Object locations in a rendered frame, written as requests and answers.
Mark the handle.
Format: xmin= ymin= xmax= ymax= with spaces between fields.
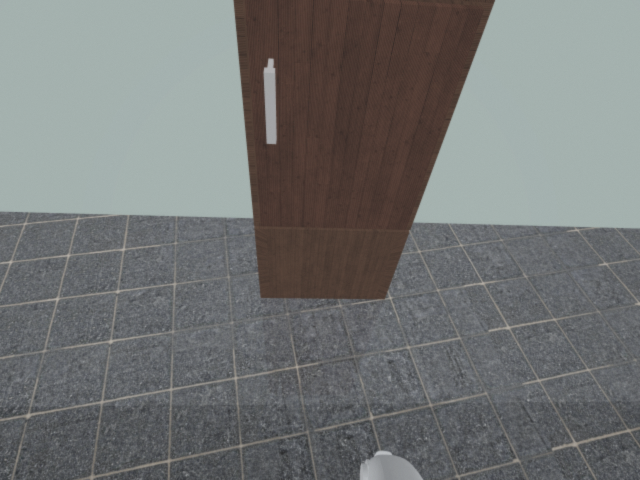
xmin=264 ymin=58 xmax=277 ymax=144

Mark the cupboard door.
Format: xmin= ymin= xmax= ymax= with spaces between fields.
xmin=245 ymin=0 xmax=484 ymax=230

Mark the robot right thigh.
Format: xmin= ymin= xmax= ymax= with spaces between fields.
xmin=360 ymin=455 xmax=423 ymax=480

